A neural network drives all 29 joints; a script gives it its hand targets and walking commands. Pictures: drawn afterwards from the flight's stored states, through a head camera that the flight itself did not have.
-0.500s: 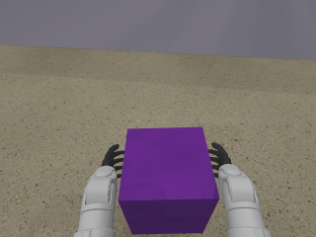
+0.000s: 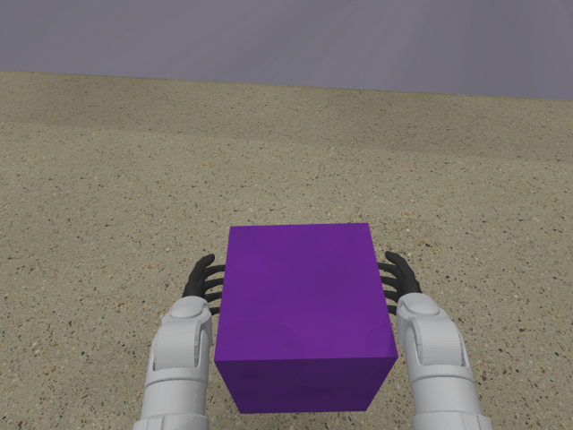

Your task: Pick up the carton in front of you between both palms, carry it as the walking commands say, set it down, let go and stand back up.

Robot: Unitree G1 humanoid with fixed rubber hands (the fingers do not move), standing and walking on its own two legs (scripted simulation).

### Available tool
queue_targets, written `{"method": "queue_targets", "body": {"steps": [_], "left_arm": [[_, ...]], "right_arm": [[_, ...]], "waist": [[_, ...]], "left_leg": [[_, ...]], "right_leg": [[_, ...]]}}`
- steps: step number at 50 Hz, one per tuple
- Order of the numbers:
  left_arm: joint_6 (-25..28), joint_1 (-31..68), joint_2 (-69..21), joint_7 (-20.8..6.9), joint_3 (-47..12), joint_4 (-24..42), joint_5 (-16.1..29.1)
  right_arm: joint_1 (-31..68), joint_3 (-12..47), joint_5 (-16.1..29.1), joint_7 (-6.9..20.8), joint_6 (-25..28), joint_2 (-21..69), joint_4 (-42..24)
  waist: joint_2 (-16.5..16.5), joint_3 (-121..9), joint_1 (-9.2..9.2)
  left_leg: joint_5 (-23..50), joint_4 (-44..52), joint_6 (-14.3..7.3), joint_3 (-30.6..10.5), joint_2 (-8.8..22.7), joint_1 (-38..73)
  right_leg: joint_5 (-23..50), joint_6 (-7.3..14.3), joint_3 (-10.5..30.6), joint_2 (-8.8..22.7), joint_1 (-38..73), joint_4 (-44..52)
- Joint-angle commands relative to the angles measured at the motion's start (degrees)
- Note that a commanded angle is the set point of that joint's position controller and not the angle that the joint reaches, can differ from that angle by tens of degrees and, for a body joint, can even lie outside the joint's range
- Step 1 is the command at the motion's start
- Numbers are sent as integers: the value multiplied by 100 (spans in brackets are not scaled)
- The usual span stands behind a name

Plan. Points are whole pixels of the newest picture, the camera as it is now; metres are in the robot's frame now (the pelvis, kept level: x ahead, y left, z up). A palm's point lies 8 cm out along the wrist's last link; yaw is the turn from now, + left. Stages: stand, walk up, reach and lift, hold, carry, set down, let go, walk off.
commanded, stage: carry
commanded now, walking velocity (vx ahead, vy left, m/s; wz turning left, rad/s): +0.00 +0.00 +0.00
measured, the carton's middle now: (301, 322) +0.30 +0.00 -0.04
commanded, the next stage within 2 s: hold in 0.26 s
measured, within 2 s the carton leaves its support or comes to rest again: neither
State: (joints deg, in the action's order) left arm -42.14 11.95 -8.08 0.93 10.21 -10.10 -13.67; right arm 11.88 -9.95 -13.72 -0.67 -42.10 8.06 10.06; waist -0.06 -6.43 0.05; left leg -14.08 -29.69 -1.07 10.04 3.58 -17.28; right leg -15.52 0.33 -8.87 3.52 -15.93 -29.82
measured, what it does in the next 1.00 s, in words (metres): stands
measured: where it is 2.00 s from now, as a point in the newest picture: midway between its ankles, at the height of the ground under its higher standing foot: outside the picture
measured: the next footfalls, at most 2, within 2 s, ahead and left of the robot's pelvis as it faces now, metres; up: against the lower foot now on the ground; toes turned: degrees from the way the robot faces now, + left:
none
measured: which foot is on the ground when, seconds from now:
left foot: down 0.00-1.00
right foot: down 0.00-1.00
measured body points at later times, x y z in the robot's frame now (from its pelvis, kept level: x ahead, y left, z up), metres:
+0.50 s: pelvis -0.02 +0.00 +0.01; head -0.05 +0.00 +0.46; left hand +0.27 +0.16 +0.04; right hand +0.28 -0.14 +0.04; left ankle +0.02 +0.11 -0.74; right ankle +0.00 -0.12 -0.74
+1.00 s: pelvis -0.03 -0.01 +0.00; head -0.09 +0.00 +0.45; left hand +0.27 +0.15 +0.05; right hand +0.28 -0.15 +0.05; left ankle +0.02 +0.11 -0.74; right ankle +0.00 -0.12 -0.74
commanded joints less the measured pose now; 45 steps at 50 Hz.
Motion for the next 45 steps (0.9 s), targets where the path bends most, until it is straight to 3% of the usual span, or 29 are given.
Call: {"method": "queue_targets", "body": {"steps": [1,13,14,15,17,23,32,45], "left_arm": [[206,2590,-5067,-1236,-3157,365,1394],[196,2579,-5065,-1236,-3137,353,1376],[150,2047,-5180,-1290,-3059,475,1325],[206,2110,-5051,-1286,-3001,651,1295],[229,2097,-5020,-1241,-2918,527,1210],[273,2564,-5146,-1294,-3035,432,1235],[223,3033,-5386,-1544,-2738,-219,1187],[243,3598,-5657,-1698,-2492,-870,1153]], "right_arm": [[2604,3131,1383,1208,212,5055,-372],[2605,3115,1378,1212,204,5057,-352],[2052,3051,1373,1257,159,5258,-346],[2201,2972,1302,1256,221,5096,-687],[2293,3008,1281,1249,234,5072,-603],[2540,2867,1231,1308,341,5129,-236],[3075,2601,1132,1492,327,5396,374],[3666,2395,1126,1649,354,5655,976]], "waist": [[-1,-1287,-7],[-6,-1263,-5],[97,-580,74],[67,-923,-25],[59,-925,2],[-46,-580,-42],[33,-139,-39],[9,-128,4]], "left_leg": [[1041,423,-22,-663,614,555],[954,448,-21,-662,605,503],[2203,640,-99,-1381,-817,1438],[2591,620,-81,-1499,-738,1807],[2511,713,-12,-1519,-776,2192],[1344,850,36,-1480,-773,2110],[86,946,3,-1501,-743,1832],[-331,975,9,-1547,-699,1587]], "right_leg": [[966,46,602,578,333,443],[905,50,612,573,286,462],[2070,127,1298,-853,982,759],[2454,122,1429,-771,1072,729],[2365,35,1395,-801,1002,820],[1035,143,1400,-795,886,1032],[-82,191,1395,-701,605,1165],[-383,148,1429,-629,624,1158]]}}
